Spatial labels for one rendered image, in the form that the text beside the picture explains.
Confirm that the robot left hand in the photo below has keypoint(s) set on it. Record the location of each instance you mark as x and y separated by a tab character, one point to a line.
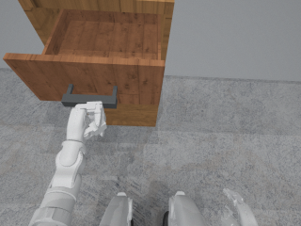
83	115

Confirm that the right robot thigh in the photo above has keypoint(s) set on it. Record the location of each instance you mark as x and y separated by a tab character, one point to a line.
182	209

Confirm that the handle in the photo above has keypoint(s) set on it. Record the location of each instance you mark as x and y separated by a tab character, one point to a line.
71	100

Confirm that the drawer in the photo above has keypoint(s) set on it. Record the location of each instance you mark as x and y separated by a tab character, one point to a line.
96	50

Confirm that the cabinet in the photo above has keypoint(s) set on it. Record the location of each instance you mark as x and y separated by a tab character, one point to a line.
42	14

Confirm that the robot left forearm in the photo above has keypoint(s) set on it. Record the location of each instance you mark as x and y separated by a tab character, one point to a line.
62	193

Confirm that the robot right hand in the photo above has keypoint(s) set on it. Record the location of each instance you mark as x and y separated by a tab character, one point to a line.
241	215

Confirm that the right robot shin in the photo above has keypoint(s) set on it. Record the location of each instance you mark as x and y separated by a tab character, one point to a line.
169	220

